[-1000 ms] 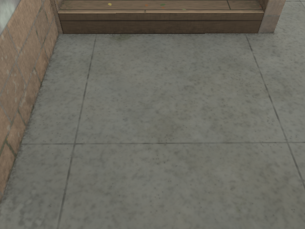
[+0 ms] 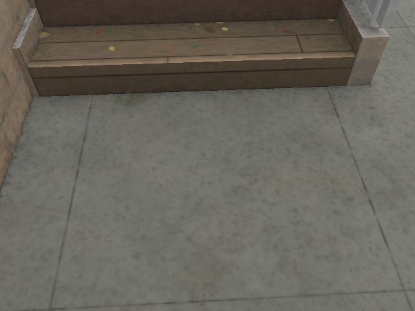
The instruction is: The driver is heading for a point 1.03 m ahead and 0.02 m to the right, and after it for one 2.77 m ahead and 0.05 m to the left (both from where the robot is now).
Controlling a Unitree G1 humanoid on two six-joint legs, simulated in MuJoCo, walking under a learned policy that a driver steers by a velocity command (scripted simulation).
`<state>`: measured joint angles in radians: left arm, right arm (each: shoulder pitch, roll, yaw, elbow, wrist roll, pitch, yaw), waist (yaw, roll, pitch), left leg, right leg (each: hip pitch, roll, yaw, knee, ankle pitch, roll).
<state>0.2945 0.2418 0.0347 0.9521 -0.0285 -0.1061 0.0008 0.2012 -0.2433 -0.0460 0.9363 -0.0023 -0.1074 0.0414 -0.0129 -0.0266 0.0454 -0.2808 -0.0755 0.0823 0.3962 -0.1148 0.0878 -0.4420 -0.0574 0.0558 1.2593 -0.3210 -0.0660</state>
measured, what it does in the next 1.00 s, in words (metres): walks ahead: right foot, then left foot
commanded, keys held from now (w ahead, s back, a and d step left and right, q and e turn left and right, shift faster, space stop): w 1.00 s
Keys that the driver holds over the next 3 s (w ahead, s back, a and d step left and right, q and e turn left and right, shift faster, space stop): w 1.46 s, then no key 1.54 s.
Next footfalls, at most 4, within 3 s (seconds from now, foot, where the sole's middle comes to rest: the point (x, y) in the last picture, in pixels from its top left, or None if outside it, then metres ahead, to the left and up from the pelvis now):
0.38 right None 0.38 -0.17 -0.77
0.96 left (192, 251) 0.69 0.07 -0.77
1.52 right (250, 180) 0.99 -0.15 -0.77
1.92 left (197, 179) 1.00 0.06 -0.77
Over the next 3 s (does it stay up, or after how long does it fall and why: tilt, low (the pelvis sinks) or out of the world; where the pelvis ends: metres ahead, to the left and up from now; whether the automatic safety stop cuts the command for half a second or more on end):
stays up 0.95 -0.02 0.01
